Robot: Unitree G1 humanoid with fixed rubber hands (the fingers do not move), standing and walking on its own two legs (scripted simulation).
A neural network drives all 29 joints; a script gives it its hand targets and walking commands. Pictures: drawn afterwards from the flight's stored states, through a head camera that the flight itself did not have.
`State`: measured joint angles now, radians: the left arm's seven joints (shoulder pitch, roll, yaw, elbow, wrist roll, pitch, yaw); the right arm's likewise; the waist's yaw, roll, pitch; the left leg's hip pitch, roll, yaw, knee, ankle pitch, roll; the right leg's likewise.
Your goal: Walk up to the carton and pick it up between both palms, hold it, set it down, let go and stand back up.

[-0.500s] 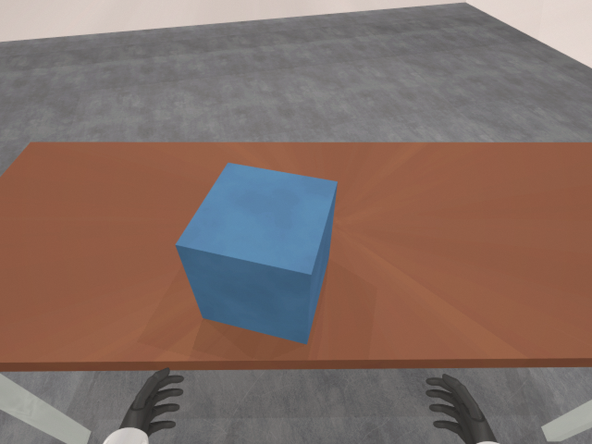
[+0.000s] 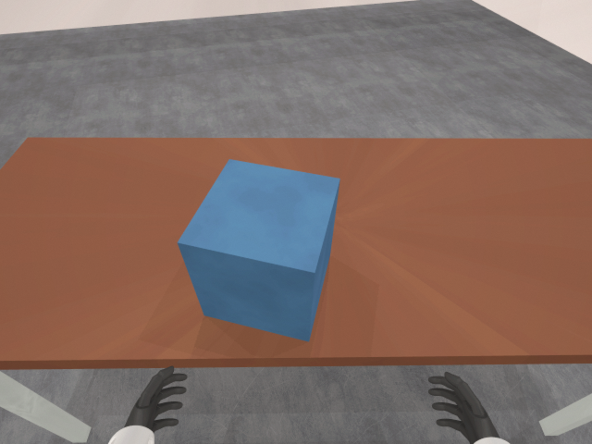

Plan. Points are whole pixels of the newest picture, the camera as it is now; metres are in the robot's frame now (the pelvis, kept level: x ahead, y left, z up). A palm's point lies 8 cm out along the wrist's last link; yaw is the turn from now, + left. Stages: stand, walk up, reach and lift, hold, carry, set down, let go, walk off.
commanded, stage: let go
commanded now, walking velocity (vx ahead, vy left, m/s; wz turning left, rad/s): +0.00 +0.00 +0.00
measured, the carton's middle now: (269, 250) +0.40 +0.06 +0.02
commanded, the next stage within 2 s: stand in 0.16 s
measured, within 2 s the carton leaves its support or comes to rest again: neither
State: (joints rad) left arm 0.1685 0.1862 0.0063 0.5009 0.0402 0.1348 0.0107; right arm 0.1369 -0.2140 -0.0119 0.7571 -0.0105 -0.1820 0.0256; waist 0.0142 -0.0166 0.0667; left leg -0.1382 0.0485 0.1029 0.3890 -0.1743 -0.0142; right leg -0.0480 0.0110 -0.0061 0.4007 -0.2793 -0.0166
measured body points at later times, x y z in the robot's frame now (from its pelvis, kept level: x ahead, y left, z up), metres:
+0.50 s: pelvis +0.01 +0.01 -0.01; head +0.00 +0.01 +0.44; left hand +0.12 +0.32 -0.09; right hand +0.13 -0.29 -0.11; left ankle +0.03 +0.13 -0.74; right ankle -0.03 -0.10 -0.74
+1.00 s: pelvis +0.00 +0.03 +0.00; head -0.01 +0.03 +0.45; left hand +0.07 +0.34 -0.11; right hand +0.13 -0.27 -0.11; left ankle +0.03 +0.13 -0.74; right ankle -0.03 -0.10 -0.74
